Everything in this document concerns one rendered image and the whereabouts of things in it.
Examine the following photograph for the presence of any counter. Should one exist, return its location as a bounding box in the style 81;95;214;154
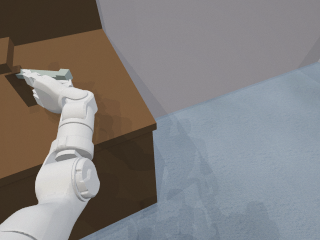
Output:
0;0;158;240

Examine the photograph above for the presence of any tap lever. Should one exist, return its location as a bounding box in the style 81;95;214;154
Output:
16;69;73;81

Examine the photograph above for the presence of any left robot upper arm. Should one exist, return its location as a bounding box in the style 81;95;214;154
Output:
0;157;100;240

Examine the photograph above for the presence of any robot left hand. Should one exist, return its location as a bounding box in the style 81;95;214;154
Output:
22;69;74;114

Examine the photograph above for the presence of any robot left forearm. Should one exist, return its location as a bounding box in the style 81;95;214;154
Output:
35;87;98;199

